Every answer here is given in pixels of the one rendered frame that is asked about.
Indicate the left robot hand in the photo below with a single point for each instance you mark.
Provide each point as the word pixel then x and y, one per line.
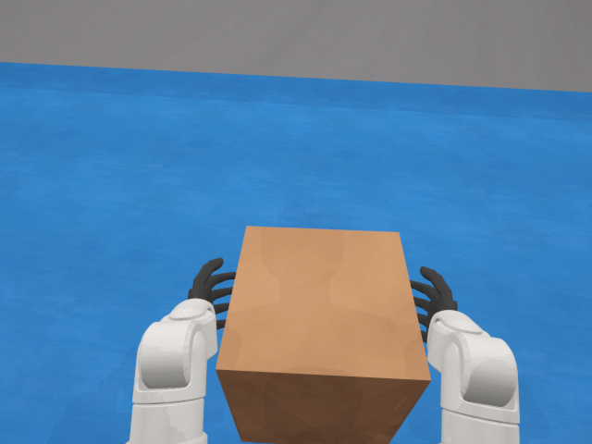
pixel 203 284

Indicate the right robot hand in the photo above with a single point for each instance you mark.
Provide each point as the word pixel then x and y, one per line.
pixel 440 297

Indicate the right robot forearm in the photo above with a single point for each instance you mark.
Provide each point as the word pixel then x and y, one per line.
pixel 479 382

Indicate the left robot forearm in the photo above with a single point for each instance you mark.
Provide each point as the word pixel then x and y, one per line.
pixel 170 376

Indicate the carton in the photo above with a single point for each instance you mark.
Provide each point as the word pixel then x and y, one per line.
pixel 322 343

